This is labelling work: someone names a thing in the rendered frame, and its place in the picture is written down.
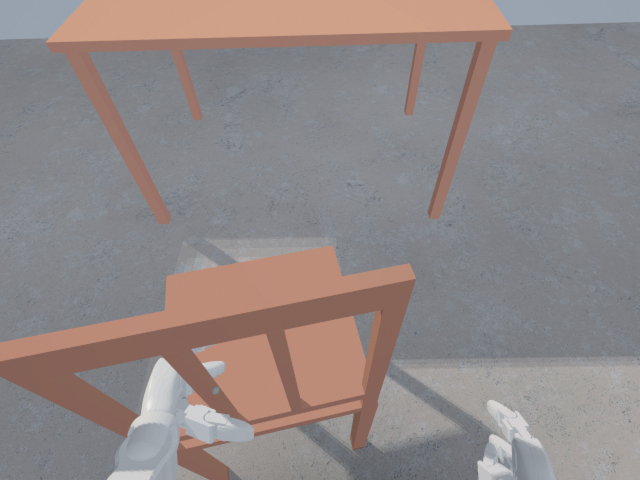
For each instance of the robot left forearm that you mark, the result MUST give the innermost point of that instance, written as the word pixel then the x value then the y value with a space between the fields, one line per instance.
pixel 150 450

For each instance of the table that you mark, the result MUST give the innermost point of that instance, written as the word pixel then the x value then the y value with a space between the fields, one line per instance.
pixel 176 25

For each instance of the robot left hand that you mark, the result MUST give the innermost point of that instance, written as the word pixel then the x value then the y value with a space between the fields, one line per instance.
pixel 164 391

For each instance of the robot right hand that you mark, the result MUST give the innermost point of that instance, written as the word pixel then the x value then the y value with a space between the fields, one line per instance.
pixel 526 459

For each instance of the chair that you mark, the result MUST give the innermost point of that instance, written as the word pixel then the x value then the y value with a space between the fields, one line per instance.
pixel 283 325

